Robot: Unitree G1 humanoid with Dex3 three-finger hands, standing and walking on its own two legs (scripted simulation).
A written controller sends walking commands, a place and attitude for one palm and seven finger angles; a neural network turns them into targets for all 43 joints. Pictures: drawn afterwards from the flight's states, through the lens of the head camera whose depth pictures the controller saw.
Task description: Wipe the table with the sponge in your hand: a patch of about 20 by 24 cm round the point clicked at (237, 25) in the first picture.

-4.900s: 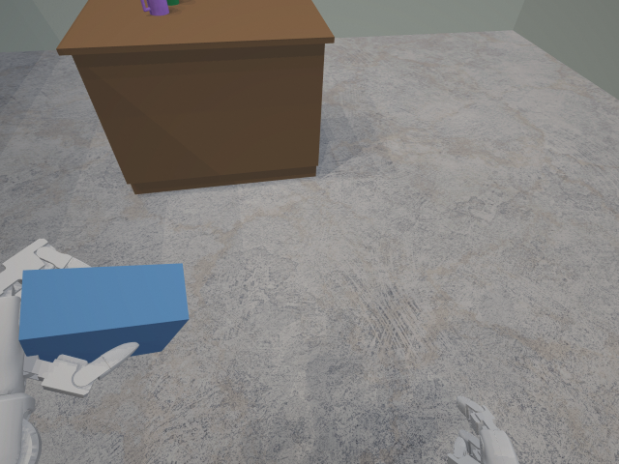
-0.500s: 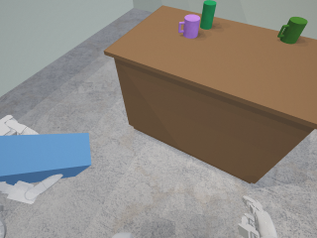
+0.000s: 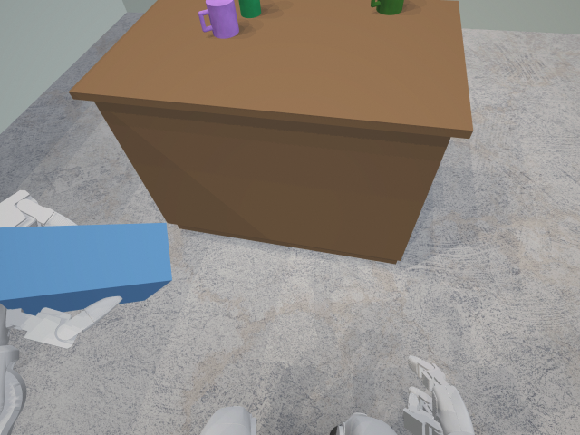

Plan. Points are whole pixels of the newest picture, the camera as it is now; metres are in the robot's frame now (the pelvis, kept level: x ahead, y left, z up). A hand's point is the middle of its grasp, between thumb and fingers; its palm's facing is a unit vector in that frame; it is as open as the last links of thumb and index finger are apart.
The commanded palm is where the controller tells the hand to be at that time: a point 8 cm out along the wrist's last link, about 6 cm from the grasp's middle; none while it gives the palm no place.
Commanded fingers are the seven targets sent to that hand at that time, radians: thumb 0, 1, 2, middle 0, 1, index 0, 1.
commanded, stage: turn to face it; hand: left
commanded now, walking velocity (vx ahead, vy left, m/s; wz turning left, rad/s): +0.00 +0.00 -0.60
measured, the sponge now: (112, 270) +0.25 +0.20 +0.16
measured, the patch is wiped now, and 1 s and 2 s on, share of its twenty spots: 0.00 0.00 0.00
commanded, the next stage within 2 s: take the last steps up to it in 0.98 s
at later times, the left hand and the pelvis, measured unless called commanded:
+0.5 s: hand (132, 317) +0.19 +0.14 +0.19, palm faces +0.19 -0.88 -0.45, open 9.5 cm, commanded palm +0.16 +0.19 +0.20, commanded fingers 0.00 0.10 1.30 -1.20 -1.60 -1.20 -1.60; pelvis -0.08 -0.03 +0.01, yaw -16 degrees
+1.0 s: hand (240, 383) +0.15 +0.04 +0.19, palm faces -0.04 -0.89 -0.46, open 9.5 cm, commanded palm +0.12 +0.11 +0.20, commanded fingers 0.00 0.10 1.30 -1.20 -1.60 -1.20 -1.60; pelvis -0.15 -0.07 +0.01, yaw -28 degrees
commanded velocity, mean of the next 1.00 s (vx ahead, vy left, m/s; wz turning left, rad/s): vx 0.00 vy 0.00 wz -0.45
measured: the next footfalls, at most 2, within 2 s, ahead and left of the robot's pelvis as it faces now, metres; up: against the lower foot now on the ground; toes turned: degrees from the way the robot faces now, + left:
left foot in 0.32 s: +0.00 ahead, +0.13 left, +0.00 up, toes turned -6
right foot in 0.58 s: -0.05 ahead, -0.18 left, +0.00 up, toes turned -24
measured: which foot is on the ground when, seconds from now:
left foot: up 0.00-0.30, down 0.32-0.58, up 0.60-0.98, down 1.00-1.00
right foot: down 0.00-0.34, up 0.36-0.56, down 0.58-1.00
